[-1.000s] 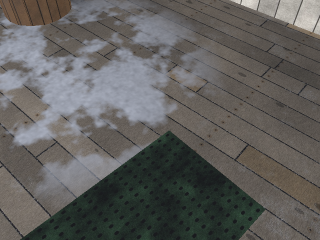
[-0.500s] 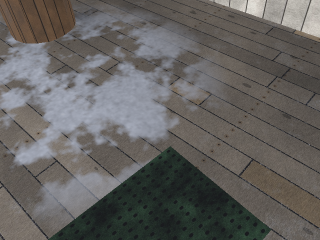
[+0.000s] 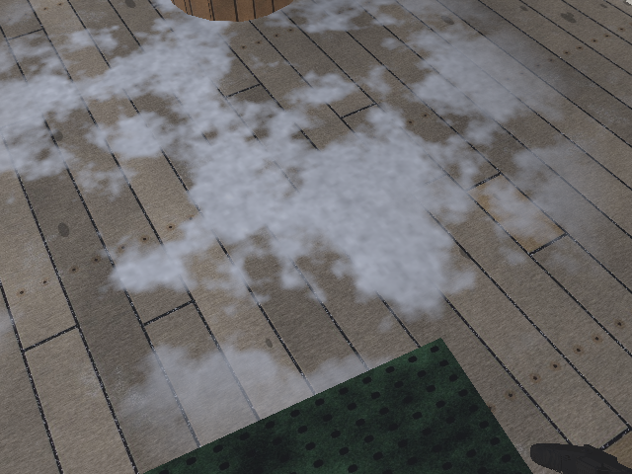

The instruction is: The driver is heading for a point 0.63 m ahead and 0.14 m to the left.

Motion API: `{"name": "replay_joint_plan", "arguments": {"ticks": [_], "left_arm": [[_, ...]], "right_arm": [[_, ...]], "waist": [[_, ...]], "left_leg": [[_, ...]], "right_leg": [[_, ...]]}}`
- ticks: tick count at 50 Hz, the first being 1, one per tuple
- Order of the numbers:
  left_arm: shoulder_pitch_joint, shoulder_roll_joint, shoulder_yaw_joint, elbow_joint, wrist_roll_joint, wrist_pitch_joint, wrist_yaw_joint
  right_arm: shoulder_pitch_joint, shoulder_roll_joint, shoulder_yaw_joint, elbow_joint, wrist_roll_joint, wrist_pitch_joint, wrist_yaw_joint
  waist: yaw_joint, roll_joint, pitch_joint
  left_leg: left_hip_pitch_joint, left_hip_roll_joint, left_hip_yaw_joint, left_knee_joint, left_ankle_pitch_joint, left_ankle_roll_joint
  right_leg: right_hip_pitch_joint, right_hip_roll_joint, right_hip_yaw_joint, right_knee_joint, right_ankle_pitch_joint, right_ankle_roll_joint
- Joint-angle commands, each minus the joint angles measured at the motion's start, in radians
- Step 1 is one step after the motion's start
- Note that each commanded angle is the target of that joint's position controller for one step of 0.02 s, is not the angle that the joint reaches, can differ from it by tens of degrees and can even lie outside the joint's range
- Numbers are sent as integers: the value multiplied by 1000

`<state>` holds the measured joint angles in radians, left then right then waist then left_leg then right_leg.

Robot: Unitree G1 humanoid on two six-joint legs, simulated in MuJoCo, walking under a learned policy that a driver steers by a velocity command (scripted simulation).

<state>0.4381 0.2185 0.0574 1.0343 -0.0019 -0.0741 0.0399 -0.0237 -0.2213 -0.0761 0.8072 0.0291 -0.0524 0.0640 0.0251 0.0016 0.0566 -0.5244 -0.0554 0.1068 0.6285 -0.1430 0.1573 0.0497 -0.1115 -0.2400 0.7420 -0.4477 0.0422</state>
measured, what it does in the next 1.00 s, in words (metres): walks ahead, turning left: right foot, then left foot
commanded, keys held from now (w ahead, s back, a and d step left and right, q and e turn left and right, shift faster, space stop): w+q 0.78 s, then no key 0.22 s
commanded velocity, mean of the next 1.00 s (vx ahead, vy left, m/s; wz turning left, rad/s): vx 0.46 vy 0.00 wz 0.54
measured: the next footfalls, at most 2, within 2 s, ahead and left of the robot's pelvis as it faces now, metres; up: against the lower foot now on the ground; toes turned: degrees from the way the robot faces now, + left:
right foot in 0.44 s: +0.46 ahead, -0.10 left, +0.00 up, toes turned +18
left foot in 0.94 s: +0.59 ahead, +0.25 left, +0.00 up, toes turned +33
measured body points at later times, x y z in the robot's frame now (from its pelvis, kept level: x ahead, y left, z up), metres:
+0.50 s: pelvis +0.30 -0.03 +0.02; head +0.33 -0.02 +0.46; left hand +0.45 +0.27 -0.06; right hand +0.41 -0.29 -0.11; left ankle +0.13 +0.06 -0.66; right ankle +0.43 -0.11 -0.71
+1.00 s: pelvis +0.51 +0.10 +0.01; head +0.54 +0.13 +0.46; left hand +0.38 +0.36 -0.12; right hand +0.83 +0.02 -0.06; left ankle +0.55 +0.23 -0.71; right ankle +0.44 -0.11 -0.65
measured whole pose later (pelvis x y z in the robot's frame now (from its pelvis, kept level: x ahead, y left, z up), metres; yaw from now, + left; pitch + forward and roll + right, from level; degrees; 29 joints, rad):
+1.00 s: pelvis +0.51 +0.10 +0.01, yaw +33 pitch +3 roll -1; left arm 0.29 0.30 0.06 0.84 -0.01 -0.07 0.01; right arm 0.04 -0.27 -0.06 0.62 -0.01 -0.04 0.03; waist 0.06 0.01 0.06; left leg -0.51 -0.02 0.02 0.58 -0.11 0.06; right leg -0.20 -0.08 -0.10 0.92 -0.55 0.05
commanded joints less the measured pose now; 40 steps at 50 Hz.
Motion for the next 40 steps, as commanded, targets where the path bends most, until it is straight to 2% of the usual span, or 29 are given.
{"name": "replay_joint_plan", "arguments": {"ticks": [1,2,3,4,5,6,8,10,11,14,16,18,20,21,22,23,24,25,26,27,28,29,30,32,33,34,37,40], "left_arm": [[-64,100,-1,-179,-36,-99,-34],[-168,145,12,-214,-66,-115,-39],[-186,152,14,-217,-50,-118,-30],[-192,159,27,-206,-20,-107,-18],[-161,160,33,-211,-7,-92,-16],[-135,149,36,-223,-2,-77,-18],[-182,133,34,-252,9,-58,-17],[-283,119,26,-295,23,-50,-13],[-330,106,19,-311,23,-50,-14],[-451,93,7,-348,8,-55,-25],[-493,112,9,-372,-5,-59,-35],[-499,150,19,-386,-9,-67,-45],[-453,173,29,-387,-11,-79,-52],[-367,192,42,-366,-8,-84,-49],[-233,235,57,-349,11,-90,-44],[-83,321,78,-333,33,-84,-35],[-39,303,78,-304,15,-69,-45],[-97,201,52,-333,7,-61,-43],[-150,165,39,-343,6,-50,-39],[-201,149,30,-342,12,-44,-40],[-228,133,24,-337,18,-42,-40],[-234,134,25,-332,21,-45,-42],[-238,138,29,-323,16,-49,-45],[-231,162,39,-312,11,-57,-45],[-211,154,40,-304,8,-61,-45],[-211,182,47,-296,9,-58,-44],[-202,198,54,-286,8,-48,-37],[-171,219,59,-269,-1,-34,-30]], "right_arm": [[426,-266,-74,31,-27,5,-35],[391,-199,-58,39,-29,-9,-39],[293,-157,-44,15,-13,-23,-34],[206,-124,-31,-9,-10,-29,-29],[176,-117,-26,-23,-21,-36,-29],[164,-129,-27,-27,-21,-35,-33],[187,-149,-29,-27,-12,-36,-49],[232,-182,-37,-27,-10,-35,-64],[250,-194,-41,-27,-9,-31,-69],[316,-195,-42,-23,-2,-22,-73],[351,-194,-42,-16,3,-16,-74],[370,-183,-38,-17,5,-10,-78],[358,-190,-41,-29,-2,-3,-83],[343,-173,-34,-40,-6,-2,-83],[330,-126,-17,-58,-14,-6,-78],[421,-59,3,-85,-6,-16,-77],[479,-93,8,-99,17,-23,-73],[424,-193,-16,-84,26,-17,-75],[337,-211,-22,-101,12,-9,-76],[300,-195,-24,-114,-1,-4,-75],[290,-178,-28,-121,-5,1,-72],[301,-155,-25,-124,0,7,-66],[308,-130,-21,-129,4,15,-63],[282,-113,-17,-152,1,25,-64],[263,-114,-18,-156,-6,26,-64],[252,-102,-14,-169,-6,26,-61],[182,-98,-10,-181,-4,19,-44],[75,-80,1,-215,-9,12,-26]], "waist": [[-161,125,-452],[-160,98,-299],[-101,-19,-203],[-54,-73,-141],[-14,-44,-117],[17,-23,-112],[21,-20,-70],[-7,4,-41],[-24,22,-39],[-86,57,-44],[-102,80,-54],[-94,93,-68],[-56,129,-79],[-7,129,-112],[57,88,-222],[61,-127,-393],[39,-354,-451],[57,-196,-306],[59,-108,-194],[33,-66,-119],[7,-78,-75],[-8,-101,-57],[-18,-116,-58],[-21,-99,-45],[-10,-70,-39],[-20,-92,-49],[5,-64,-42],[42,-54,3]], "left_leg": [[1018,396,-971,-344,-198,324],[920,358,-789,-353,-137,250],[736,307,-652,-360,-43,202],[567,259,-547,-379,48,165],[441,238,-488,-385,183,167],[378,230,-479,-406,173,177],[263,201,-414,-435,199,168],[211,165,-362,-436,234,148],[196,142,-342,-428,203,128],[196,111,-334,-396,120,79],[252,139,-386,-357,70,70],[336,170,-458,-288,30,53],[379,189,-512,-217,48,33],[368,157,-503,-145,98,10],[293,103,-449,57,93,-25],[4,-23,-311,408,-157,-98],[-228,-15,-277,622,-464,-118],[-306,46,-299,720,-385,-124],[-308,81,-256,727,-298,-129],[-268,112,-242,680,-234,-132],[-231,142,-242,633,-197,-131],[-186,161,-231,601,-182,-132],[-172,168,-215,579,-168,-137],[-190,180,-213,516,-118,-147],[-210,178,-215,488,-90,-149],[-224,180,-212,429,-41,-155],[-197,174,-182,262,108,-151],[-152,152,-127,109,172,-139]], "right_leg": [[-828,135,348,809,-105,-31],[-920,74,355,771,-21,-67],[-872,25,351,661,64,-76],[-792,-6,336,577,106,-71],[-702,-28,344,540,121,-62],[-667,-36,344,492,118,-43],[-647,-40,313,373,153,-11],[-656,-17,282,207,273,14],[-636,1,276,105,358,16],[-554,74,257,-132,539,11],[-541,90,276,-195,549,7],[-530,96,304,-247,492,-11],[-467,100,304,-275,403,-41],[-349,103,290,-311,395,-69],[-127,9,362,-286,385,-124],[257,-229,694,-302,288,-252],[358,-356,1053,-408,40,-332],[251,-316,956,-437,-92,-287],[112,-270,786,-445,-16,-242],[-25,-221,668,-473,106,-226],[-114,-186,584,-503,178,-218],[-171,-164,512,-525,246,-214],[-196,-155,469,-555,266,-223],[-208,-165,398,-590,339,-243],[-185,-148,339,-583,441,-237],[-164,-164,323,-589,442,-243],[-133,-143,214,-593,485,-216],[-121,-141,143,-581,526,-200]]}}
